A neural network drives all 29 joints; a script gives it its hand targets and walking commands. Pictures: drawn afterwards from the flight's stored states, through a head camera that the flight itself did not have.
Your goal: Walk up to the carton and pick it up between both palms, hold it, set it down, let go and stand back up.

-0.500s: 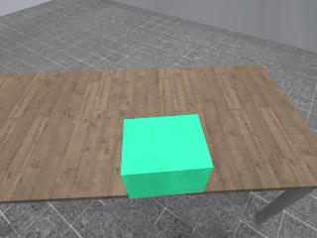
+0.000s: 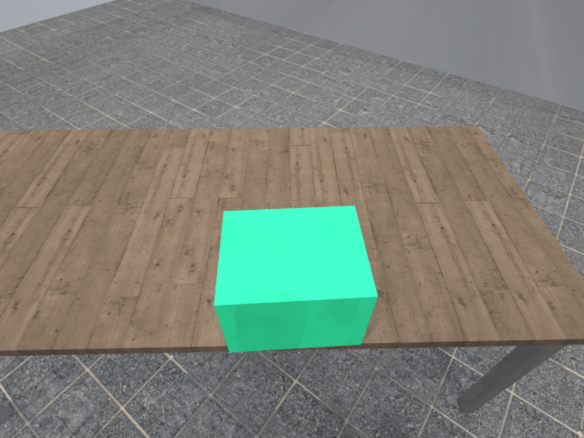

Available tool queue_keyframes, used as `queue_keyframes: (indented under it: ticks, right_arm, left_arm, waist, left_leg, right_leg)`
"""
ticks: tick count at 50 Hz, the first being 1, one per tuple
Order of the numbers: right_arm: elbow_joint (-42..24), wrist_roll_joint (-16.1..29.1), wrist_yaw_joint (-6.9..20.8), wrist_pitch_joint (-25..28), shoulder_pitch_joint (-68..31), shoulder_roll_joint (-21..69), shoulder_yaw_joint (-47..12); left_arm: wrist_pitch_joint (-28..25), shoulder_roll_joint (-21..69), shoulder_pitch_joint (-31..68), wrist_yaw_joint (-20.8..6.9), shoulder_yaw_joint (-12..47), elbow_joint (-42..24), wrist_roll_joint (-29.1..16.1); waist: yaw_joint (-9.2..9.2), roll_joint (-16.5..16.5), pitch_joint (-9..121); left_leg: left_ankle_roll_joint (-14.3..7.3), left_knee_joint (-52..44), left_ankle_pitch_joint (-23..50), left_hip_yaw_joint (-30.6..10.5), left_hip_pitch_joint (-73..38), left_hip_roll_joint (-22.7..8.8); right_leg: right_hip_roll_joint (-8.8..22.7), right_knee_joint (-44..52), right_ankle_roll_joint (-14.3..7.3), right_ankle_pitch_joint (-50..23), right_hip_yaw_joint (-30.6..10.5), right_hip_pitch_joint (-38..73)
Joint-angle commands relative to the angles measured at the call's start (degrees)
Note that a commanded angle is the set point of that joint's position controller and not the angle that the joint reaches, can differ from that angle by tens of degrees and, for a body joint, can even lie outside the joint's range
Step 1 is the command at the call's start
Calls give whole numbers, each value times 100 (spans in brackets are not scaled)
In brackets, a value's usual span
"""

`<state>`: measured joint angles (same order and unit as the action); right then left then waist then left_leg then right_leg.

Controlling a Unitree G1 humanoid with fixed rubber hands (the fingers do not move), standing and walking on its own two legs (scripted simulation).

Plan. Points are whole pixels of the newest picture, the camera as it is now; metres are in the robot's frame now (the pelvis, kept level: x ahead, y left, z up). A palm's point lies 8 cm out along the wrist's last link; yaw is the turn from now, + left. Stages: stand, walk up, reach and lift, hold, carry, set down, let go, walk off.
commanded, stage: walk up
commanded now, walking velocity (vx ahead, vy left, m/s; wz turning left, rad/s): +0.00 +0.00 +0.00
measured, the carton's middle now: (292, 278) +0.40 +0.02 -0.06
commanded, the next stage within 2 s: none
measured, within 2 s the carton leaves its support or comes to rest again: neither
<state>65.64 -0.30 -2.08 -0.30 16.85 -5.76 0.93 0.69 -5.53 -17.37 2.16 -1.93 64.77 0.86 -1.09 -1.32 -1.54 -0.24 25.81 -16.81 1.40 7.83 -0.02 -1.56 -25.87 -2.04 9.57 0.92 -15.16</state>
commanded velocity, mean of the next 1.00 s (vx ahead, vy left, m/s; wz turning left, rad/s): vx -0.02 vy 0.01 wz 0.00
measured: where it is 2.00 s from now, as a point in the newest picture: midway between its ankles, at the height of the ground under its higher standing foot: outside the picture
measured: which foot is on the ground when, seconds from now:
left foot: down 0.00-1.00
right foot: down 0.00-0.28, up 0.30-0.48, down 0.50-1.00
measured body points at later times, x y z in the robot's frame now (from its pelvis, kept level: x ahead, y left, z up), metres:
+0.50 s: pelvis -0.03 +0.05 -0.01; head -0.03 +0.07 +0.44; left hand -0.04 +0.27 -0.18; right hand -0.05 -0.14 -0.16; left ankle -0.06 +0.14 -0.74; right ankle -0.05 -0.07 -0.74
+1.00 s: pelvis -0.01 +0.07 +0.00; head +0.00 +0.07 +0.45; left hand -0.05 +0.25 -0.17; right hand -0.04 -0.13 -0.16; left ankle -0.06 +0.14 -0.74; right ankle -0.05 -0.07 -0.74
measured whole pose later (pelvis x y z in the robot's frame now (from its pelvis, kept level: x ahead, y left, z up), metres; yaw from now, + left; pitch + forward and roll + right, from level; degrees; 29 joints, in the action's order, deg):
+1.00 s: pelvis -0.01 +0.07 +0.00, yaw +0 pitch -2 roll +0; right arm 67.6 -0.4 -2.5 1.0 16.3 -4.9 0.7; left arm 0.3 -4.0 -16.7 3.0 -0.8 69.8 0.7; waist 0.0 -1.0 -3.1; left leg -3.4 22.8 -16.6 3.7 4.1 2.6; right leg 1.7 -24.0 1.8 16.6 -0.9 -5.1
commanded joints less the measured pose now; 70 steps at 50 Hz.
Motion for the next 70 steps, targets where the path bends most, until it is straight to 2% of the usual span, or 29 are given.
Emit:
queue_keyframes:
  ticks: [1,2,3,5,6,7,8,9,10,12,13,14,15,16,17,19,22,24,25,27,35,36,48,49,52,57,62,65,70]
  right_arm:
    - [-79,-20,-32,121,241,-331,35]
    - [-45,7,-39,122,353,-338,-13]
    - [-243,3,-82,-77,48,-1339,358]
    - [-369,-90,-58,-289,373,-1068,437]
    - [-503,-102,-31,-383,201,-889,445]
    - [-843,75,20,-276,51,-82,229]
    - [-633,-47,113,-181,774,82,191]
    - [-564,-60,120,-150,1042,-85,233]
    - [-396,-57,107,-136,1279,-106,171]
    - [-17,-62,23,-104,1547,-33,100]
    - [-70,-136,-32,-17,1461,-245,120]
    - [-351,-126,-63,17,853,-768,202]
    - [-482,-120,-86,26,484,-968,248]
    - [-532,-94,-74,67,132,-614,156]
    - [-577,-91,-69,94,-132,-571,133]
    - [-622,-103,-64,128,-249,-513,119]
    - [-450,-151,-27,162,92,-428,99]
    - [-339,-81,-38,145,265,-488,117]
    - [-272,-43,-19,157,546,-375,123]
    - [-173,-2,-23,194,563,-244,76]
    - [4,-10,-34,189,461,-422,92]
    - [4,-35,-37,197,475,-398,83]
    - [145,11,-57,170,556,-344,13]
    - [159,-4,-64,182,479,-389,24]
    - [163,-12,-75,197,642,-302,-10]
    - [162,-10,-97,209,626,-385,-20]
    - [167,-32,-86,213,669,-400,-11]
    - [178,-6,-111,250,727,-442,13]
    - [138,-10,-116,229,720,-351,47]
  left_arm:
    - [-82,-456,-634,-4,-31,-46,-16]
    - [-83,-415,-583,-15,42,-20,-19]
    - [-109,-1350,-325,123,-202,-507,180]
    - [-102,-1671,-1169,247,-395,-433,159]
    - [-112,-1638,-1268,304,-454,-385,130]
    - [-51,-1254,-432,319,-369,-380,-39]
    - [-19,-717,133,234,-247,-439,34]
    - [43,-742,732,235,-280,-620,101]
    - [84,-833,830,235,-307,-578,88]
    - [169,-834,300,165,-303,-404,91]
    - [174,-619,-275,83,-235,-271,55]
    - [179,-392,-540,31,-177,-352,-16]
    - [221,-420,-355,40,-132,-323,48]
    - [240,-487,-224,-20,-178,-303,57]
    - [229,-476,-321,-58,-138,-325,58]
    - [196,-458,-417,-84,-128,-161,45]
    - [89,-419,-264,-9,-108,-158,26]
    - [-5,-398,-472,68,-33,-84,10]
    - [-60,-557,-595,107,-31,-38,35]
    - [-133,-577,-435,85,-47,42,-45]
    - [-132,-356,-431,116,30,275,-10]
    - [-129,-413,-440,106,-5,286,-28]
    - [-76,-280,-446,111,55,447,-33]
    - [-86,-247,-537,109,77,467,-32]
    - [-101,-361,-460,129,44,478,-37]
    - [-110,-332,-559,121,71,546,-47]
    - [-91,-321,-529,112,94,540,-56]
    - [-98,-236,-566,138,107,559,-74]
    - [-91,-286,-501,134,103,615,-42]
  waist:
    - [-107,788,-501]
    - [-50,725,-600]
    - [-391,1244,-1124]
    - [-406,-343,266]
    - [-442,-575,560]
    - [95,-1575,511]
    - [410,-1707,1121]
    - [518,-1955,648]
    - [520,-1779,422]
    - [384,-377,-217]
    - [232,563,-149]
    - [-33,1532,-443]
    - [59,2008,-684]
    - [-70,1485,-904]
    - [-198,1533,-873]
    - [-194,942,-904]
    - [-17,717,-778]
    - [17,992,-692]
    - [123,821,-503]
    - [194,-337,-548]
    - [122,156,-418]
    - [85,-76,-283]
    - [139,59,-626]
    - [90,326,-539]
    - [161,28,-678]
    - [124,133,-549]
    - [86,-109,-477]
    - [92,243,-400]
    - [163,83,-549]
  left_leg:
    - [-211,-1339,-413,-788,1015,-554]
    - [-159,-1278,-451,-695,1151,-479]
    - [-24,-39,1056,-175,1873,-242]
    - [289,3037,-1559,76,1697,183]
    - [324,4050,-1726,-279,1686,105]
    - [197,4052,-1624,-475,832,-147]
    - [30,3090,-1414,-416,11,-263]
    - [85,2160,-1355,-121,102,-170]
    - [73,1241,-927,-39,55,-178]
    - [55,-469,-223,253,179,69]
    - [-71,-1019,-467,-674,107,-609]
    - [-381,-1710,-1310,-2205,618,-1636]
    - [-658,-2124,-1889,-2630,1766,-2008]
    - [-627,-2137,-1725,-2337,2114,-1668]
    - [-673,-1985,-1403,-1913,2082,-1511]
    - [-707,-1774,-525,-1290,1675,-1229]
    - [-673,-1293,669,-1143,885,-1071]
    - [-590,-928,1448,-1114,497,-998]
    - [-470,-719,2016,-1035,603,-893]
    - [-382,-649,2214,-548,204,-617]
    - [-276,-708,1912,-432,33,-551]
    - [-319,-708,1969,-430,-74,-549]
    - [-280,-956,1640,-448,70,-553]
    - [-268,-875,1792,-413,-113,-553]
    - [-315,-831,2192,-461,-30,-622]
    - [-317,-686,2780,-433,-259,-604]
    - [-351,-678,2519,-464,-257,-616]
    - [-307,-591,3206,-396,-406,-660]
    - [-347,-548,3333,-333,-413,-637]
  right_leg:
    - [435,442,-108,51,-616,579]
    - [493,508,-127,63,-578,593]
    - [1497,-62,-297,-2019,-1229,542]
    - [3219,530,-1222,-4369,-2854,682]
    - [3277,655,-1462,-4155,-2939,465]
    - [2084,652,-1336,-2863,-1503,-723]
    - [1225,1082,-785,956,-962,-1132]
    - [966,1294,-525,1679,-906,-1119]
    - [948,1245,-424,1654,-814,-984]
    - [740,553,-314,1110,-571,-722]
    - [583,-124,-106,1122,-377,-912]
    - [-20,-839,142,1647,48,-1312]
    - [199,-1549,126,1712,-267,-731]
    - [219,-1902,99,1440,-425,-366]
    - [240,-2133,92,1297,-327,-258]
    - [212,-2134,118,1204,-228,-263]
    - [303,-969,196,1139,-134,-36]
    - [466,485,158,337,-319,321]
    - [687,540,130,-379,-611,878]
    - [721,355,65,-1282,-612,589]
    - [670,534,110,-773,-486,826]
    - [671,559,98,-748,-492,844]
    - [702,552,142,-532,-421,713]
    - [692,520,166,-561,-413,659]
    - [702,534,150,-540,-414,598]
    - [684,372,108,-777,-406,597]
    - [690,458,159,-712,-380,675]
    - [746,315,160,-951,-363,692]
    - [724,270,171,-861,-247,510]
